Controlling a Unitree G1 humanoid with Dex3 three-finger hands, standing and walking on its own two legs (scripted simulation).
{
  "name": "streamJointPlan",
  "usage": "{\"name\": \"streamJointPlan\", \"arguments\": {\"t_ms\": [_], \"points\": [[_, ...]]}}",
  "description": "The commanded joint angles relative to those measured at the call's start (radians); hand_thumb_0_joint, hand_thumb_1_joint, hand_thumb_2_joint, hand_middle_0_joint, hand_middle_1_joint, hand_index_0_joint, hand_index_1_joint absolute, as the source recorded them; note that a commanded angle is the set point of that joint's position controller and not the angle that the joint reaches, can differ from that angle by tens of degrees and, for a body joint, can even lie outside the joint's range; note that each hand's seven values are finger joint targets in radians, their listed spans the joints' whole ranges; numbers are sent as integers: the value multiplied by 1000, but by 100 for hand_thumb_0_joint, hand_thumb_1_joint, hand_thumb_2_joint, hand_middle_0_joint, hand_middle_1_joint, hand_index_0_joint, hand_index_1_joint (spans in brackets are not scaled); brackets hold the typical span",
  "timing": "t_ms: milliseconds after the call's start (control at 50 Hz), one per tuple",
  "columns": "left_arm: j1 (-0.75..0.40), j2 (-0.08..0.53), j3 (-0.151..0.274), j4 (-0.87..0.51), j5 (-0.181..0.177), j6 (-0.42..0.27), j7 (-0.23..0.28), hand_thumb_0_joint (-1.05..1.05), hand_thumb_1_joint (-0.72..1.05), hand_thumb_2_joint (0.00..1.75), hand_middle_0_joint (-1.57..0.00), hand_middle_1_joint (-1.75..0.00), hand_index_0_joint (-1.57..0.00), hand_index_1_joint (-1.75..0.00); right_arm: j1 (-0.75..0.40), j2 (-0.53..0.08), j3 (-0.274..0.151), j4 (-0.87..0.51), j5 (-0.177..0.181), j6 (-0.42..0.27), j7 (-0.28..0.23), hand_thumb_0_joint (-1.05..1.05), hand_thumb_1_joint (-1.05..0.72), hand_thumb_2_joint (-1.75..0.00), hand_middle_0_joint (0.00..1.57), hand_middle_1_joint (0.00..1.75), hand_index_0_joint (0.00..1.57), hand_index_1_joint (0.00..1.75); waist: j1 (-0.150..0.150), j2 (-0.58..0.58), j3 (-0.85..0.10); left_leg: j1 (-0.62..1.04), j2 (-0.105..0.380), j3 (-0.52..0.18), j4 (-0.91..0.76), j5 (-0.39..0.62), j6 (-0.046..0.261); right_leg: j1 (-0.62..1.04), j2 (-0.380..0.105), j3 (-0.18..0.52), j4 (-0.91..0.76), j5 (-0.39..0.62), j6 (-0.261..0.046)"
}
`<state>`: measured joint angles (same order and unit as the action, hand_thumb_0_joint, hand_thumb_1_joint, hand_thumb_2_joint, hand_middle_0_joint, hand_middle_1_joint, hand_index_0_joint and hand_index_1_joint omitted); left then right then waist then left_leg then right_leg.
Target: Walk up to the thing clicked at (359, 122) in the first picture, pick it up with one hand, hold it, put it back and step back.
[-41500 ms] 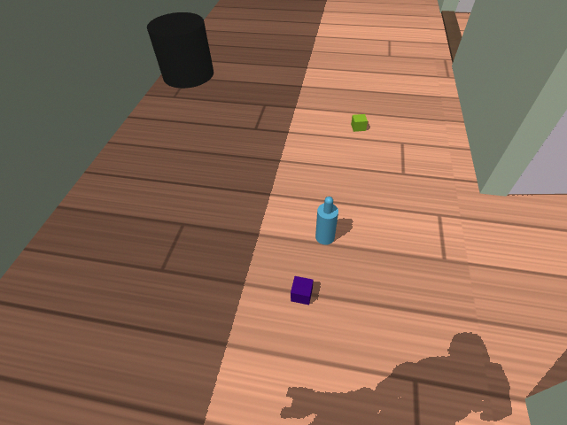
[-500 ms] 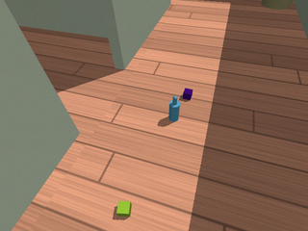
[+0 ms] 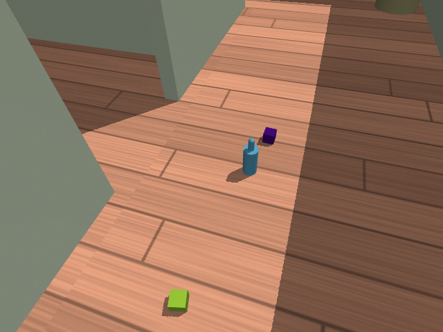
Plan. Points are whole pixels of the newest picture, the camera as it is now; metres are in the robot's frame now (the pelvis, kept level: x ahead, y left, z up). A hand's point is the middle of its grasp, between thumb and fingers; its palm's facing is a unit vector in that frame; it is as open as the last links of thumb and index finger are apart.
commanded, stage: stand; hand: left
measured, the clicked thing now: (178, 300) +0.37 +0.24 -0.75
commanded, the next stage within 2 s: walk up in 0.60 s
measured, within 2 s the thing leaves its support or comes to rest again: neither
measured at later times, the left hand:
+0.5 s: hand out of the picture +0.07 +0.26 -0.16, palm faces -0.03 -0.94 -0.35, open 7.4 cm
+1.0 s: hand out of the picture +0.06 +0.26 -0.16, palm faces -0.01 -0.94 -0.33, open 7.4 cm
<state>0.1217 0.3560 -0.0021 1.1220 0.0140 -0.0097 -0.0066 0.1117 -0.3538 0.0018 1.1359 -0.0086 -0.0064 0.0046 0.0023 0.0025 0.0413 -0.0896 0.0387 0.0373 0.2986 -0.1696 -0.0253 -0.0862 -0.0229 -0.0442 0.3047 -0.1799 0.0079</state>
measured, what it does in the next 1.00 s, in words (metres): stands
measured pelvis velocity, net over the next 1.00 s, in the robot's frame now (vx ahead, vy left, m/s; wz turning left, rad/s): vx -0.02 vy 0.00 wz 0.00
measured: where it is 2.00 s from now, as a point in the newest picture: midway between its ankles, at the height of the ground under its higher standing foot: outside the picture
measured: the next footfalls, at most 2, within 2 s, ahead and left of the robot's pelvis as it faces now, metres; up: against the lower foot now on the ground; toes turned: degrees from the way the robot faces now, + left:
none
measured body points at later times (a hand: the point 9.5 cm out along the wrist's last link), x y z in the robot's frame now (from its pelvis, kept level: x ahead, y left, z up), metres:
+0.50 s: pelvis +0.00 +0.00 +0.00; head +0.01 +0.00 +0.45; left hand +0.07 +0.30 -0.13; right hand +0.08 -0.30 -0.13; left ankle +0.00 +0.13 -0.75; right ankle -0.01 -0.12 -0.75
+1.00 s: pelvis -0.02 +0.00 +0.00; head +0.00 +0.01 +0.45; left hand +0.06 +0.30 -0.14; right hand +0.06 -0.30 -0.13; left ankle +0.00 +0.13 -0.75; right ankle -0.01 -0.12 -0.75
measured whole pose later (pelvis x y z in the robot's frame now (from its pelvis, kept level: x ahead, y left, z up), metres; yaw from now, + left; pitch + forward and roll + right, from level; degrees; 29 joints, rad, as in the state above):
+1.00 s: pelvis -0.02 +0.00 +0.00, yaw +0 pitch -2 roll +0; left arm 0.10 0.34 0.02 1.12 0.01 0.00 -0.01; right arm 0.09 -0.34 -0.01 1.12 0.00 0.01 0.01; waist 0.00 0.00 0.07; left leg -0.13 0.04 0.04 0.33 -0.16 -0.02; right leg -0.12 -0.03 -0.04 0.32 -0.16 0.01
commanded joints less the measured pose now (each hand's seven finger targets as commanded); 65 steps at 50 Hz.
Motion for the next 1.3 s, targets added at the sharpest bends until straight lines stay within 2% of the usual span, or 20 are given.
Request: {"name": "streamJointPlan", "arguments": {"t_ms": [0, 180, 220, 400, 520, 560, 580, 620, 700, 860, 940, 1280], "points": [[-37, 214, 43, -57, -3, -23, 14, 0, 90, 90, -20, -30, -20, -30, -37, -206, -39, -59, -3, -23, -11, 0, -90, -90, 20, 30, 20, 30, -5, -1, -51, -1, 107, -92, -40, 136, 36, -4, -124, 101, -52, 142, -20], [-25, 211, 42, -56, -3, -22, 15, 0, 90, 90, -20, -30, -20, -30, -48, -214, -43, -61, -1, -21, -10, 0, -90, -90, 20, 30, 20, 30, 2, 4, -59, 16, 108, -97, -37, 121, 37, -10, -122, 98, -56, 118, -23], [-39, 217, 44, -59, -4, -21, 15, 0, 90, 90, -20, -30, -20, -30, -37, -208, -41, -59, -3, -22, -10, 0, -90, -90, 20, 30, 20, 30, -5, -1, -55, 2, 108, -97, -45, 116, 34, -1, -124, 99, -52, 116, -26], [-32, 210, 41, -63, -2, -23, 16, 0, 90, 90, -20, -30, -20, -30, -43, -212, -43, -63, -3, -22, -12, 0, -90, -90, 20, 30, 20, 30, -3, 8, -82, 18, 111, -91, -23, 171, 41, 10, -128, 99, -42, 191, -24], [-26, 213, 41, -59, -4, -24, 17, 0, 90, 90, -20, -30, -20, -30, -44, -213, -44, -64, -2, -20, -11, 0, -90, -90, 20, 30, 20, 30, -1, -3, -59, 18, 111, -95, -29, 150, 40, -5, -124, 94, -49, 148, -22], [-37, 215, 42, -63, -2, -23, 16, 0, 90, 90, -20, -30, -20, -30, -36, -207, -41, -65, -4, -21, -11, 0, -90, -90, 20, 30, 20, 30, -6, 4, -66, 4, 108, -91, -34, 162, 38, 10, -127, 95, -44, 170, -24], [-53, 209, 57, -54, -13, -18, 17, 0, 90, 90, -20, -30, -20, -30, -50, -210, -48, -63, 10, -15, -9, 0, -90, -90, 20, 30, 20, 30, 2, 5, -34, -13, 108, -100, -21, 201, 44, -3, -119, 94, -36, 226, -21], [-38, 204, 57, -53, -15, -16, 19, 0, 90, 90, -20, -30, -20, -30, -47, -203, -49, -69, 14, -11, -8, 0, -90, -90, 20, 30, 20, 30, 5, -5, -56, 10, 111, -93, -8, 245, 46, 2, -115, 81, -26, 263, -18], [-56, 201, 58, -62, -11, -13, 19, 0, 90, 90, -20, -30, -20, -30, -46, -204, -55, -76, 12, -4, -7, 0, -90, -90, 20, 30, 20, 30, -2, 5, -86, 21, 109, -90, -7, 193, 41, 9, -118, 89, -26, 226, -22], [-57, 200, 62, -56, -5, -8, 16, 0, 90, 90, -20, -30, -20, -30, -64, -202, -61, -81, 6, -2, -4, 0, -90, -90, 20, 30, 20, 30, 0, 6, -50, -23, 101, -103, -28, 64, 47, -29, -111, 97, -41, 97, -26], [-60, 198, 66, -57, -5, -7, 13, 0, 90, 90, -20, -30, -20, -30, -56, -197, -60, -81, 3, -3, -2, 0, -90, -90, 20, 30, 20, 30, -1, 5, -49, -39, 99, -108, -34, 35, 45, -35, -110, 101, -39, 68, -25], [-38, 194, 68, -56, -3, -7, 9, 0, 90, 90, -20, -30, -20, -30, -49, -204, -58, -83, 5, -8, -3, 0, -90, -90, 20, 30, 20, 30, 3, 8, -54, -49, 102, -118, -29, 30, 49, -40, -108, 104, -33, 66, -29]]}}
